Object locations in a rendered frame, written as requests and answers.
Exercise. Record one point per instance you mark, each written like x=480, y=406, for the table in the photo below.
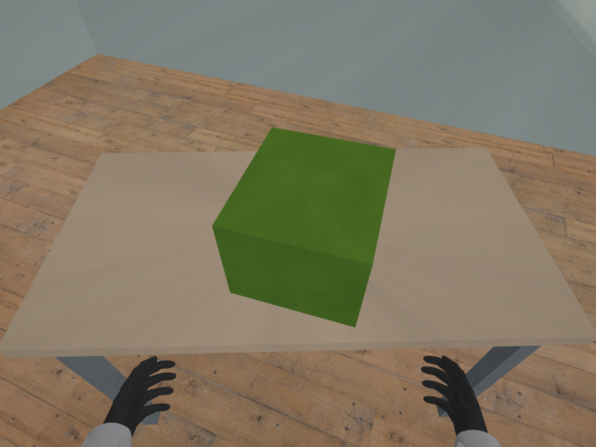
x=136, y=270

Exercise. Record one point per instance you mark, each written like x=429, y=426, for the carton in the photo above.
x=301, y=227

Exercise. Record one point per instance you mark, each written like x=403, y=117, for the left robot forearm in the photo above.
x=108, y=435

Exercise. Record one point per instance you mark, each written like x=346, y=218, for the left robot hand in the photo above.
x=128, y=406

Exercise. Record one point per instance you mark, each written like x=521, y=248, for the right robot hand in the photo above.
x=462, y=405

